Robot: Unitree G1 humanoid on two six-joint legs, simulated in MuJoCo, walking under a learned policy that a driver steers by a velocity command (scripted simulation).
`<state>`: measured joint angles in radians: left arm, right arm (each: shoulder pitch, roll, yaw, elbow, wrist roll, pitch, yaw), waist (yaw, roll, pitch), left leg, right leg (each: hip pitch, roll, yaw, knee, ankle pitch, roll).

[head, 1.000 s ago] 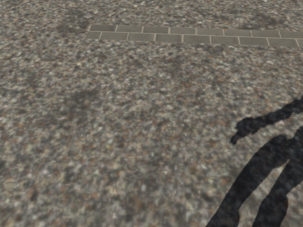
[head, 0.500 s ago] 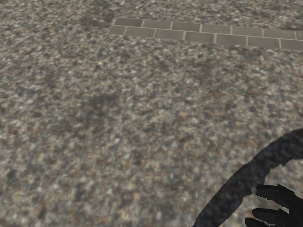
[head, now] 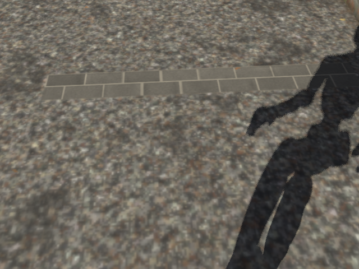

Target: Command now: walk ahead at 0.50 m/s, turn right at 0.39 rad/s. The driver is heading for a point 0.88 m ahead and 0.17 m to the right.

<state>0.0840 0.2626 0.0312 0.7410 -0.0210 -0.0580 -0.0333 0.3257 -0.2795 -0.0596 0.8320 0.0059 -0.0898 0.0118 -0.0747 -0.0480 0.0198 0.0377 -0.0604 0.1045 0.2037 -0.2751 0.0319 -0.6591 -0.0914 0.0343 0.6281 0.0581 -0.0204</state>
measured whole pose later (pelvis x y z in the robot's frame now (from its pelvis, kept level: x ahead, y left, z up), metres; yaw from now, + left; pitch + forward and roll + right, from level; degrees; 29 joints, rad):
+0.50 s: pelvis +0.28 -0.06 +0.00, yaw -16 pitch +3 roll +0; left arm 0.35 0.29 0.06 0.72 -0.02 -0.04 0.01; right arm 0.03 -0.28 -0.03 0.68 0.00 -0.10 0.01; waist 0.08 0.04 0.02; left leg -0.62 0.04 -0.09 0.56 0.05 -0.05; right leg -0.12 0.11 0.16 0.38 -0.29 -0.08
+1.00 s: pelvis +0.55 -0.11 +0.00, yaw -20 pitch +2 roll +2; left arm 0.07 0.26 0.03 0.65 -0.01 -0.07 -0.02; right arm 0.38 -0.28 -0.04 0.84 0.02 -0.07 0.01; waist -0.11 -0.04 0.02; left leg -0.03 -0.05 0.01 0.26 -0.27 0.03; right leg -0.61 -0.07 0.04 0.60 0.00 0.00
